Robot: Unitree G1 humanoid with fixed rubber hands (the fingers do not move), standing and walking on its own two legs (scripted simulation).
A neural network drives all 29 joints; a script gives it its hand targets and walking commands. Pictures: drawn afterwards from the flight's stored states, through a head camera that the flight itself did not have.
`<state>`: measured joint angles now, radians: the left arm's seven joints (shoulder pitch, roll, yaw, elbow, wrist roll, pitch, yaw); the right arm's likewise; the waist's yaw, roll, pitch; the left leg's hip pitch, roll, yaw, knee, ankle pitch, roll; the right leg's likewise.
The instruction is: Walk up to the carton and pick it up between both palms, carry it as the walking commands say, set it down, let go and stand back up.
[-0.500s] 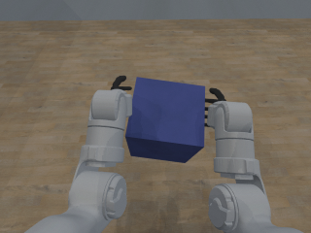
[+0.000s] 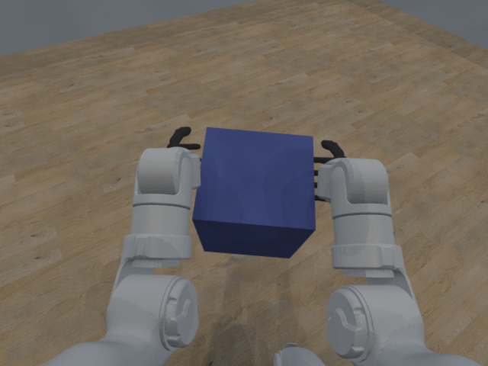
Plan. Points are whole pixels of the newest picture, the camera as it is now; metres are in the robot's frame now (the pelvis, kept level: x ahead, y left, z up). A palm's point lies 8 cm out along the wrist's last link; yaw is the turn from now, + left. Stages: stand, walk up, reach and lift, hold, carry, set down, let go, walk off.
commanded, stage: carry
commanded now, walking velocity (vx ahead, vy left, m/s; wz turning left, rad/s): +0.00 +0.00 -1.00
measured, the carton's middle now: (252, 200) +0.40 +0.02 +0.03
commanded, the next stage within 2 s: none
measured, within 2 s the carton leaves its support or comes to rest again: neither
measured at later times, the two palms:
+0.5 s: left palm (350, 198) +0.36 -0.13 +0.11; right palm out of the picture +0.23 -0.33 +0.11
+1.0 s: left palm (449, 279) +0.23 -0.21 +0.13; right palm out of the picture +0.06 -0.39 +0.12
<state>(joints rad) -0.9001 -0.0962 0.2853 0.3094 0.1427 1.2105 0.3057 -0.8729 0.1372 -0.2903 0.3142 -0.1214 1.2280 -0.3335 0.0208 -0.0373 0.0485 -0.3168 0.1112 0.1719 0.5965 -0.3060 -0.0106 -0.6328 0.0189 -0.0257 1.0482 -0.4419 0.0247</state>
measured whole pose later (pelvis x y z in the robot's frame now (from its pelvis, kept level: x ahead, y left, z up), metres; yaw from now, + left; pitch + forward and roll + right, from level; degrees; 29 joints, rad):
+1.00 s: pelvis -0.12 -0.04 +0.00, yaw -39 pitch +3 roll +0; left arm -0.87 -0.16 0.30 0.39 0.20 1.20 0.29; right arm -0.84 0.08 -0.27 0.37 -0.10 1.26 -0.31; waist -0.06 0.00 -0.03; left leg -0.38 0.05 0.07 0.66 -0.42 -0.04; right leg -0.46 0.02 -0.07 0.53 -0.13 -0.06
